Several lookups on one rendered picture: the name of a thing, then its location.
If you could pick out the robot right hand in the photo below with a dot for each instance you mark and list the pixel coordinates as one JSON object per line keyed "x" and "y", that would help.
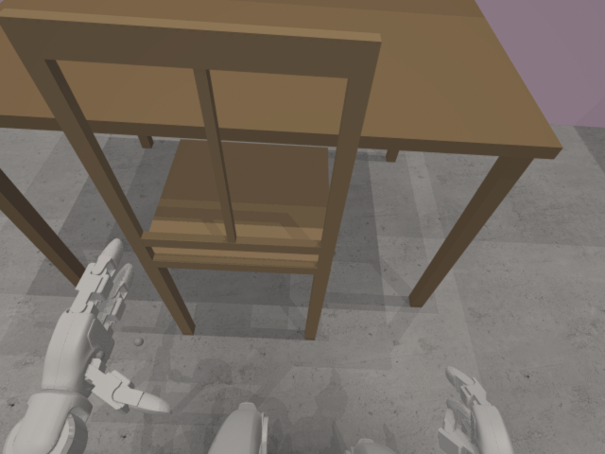
{"x": 483, "y": 430}

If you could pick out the robot left thigh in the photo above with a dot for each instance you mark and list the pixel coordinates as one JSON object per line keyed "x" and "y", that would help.
{"x": 243, "y": 432}

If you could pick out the robot left hand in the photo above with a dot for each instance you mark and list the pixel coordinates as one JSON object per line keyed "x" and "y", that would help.
{"x": 85, "y": 328}

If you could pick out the table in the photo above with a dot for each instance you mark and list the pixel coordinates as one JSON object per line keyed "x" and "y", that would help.
{"x": 443, "y": 83}

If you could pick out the chair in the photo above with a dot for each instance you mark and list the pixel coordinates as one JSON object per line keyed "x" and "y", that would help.
{"x": 225, "y": 206}

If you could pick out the left robot forearm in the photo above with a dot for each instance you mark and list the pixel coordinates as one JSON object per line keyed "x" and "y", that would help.
{"x": 54, "y": 424}

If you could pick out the left robot shin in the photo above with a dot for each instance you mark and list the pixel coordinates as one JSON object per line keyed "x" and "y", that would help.
{"x": 247, "y": 406}

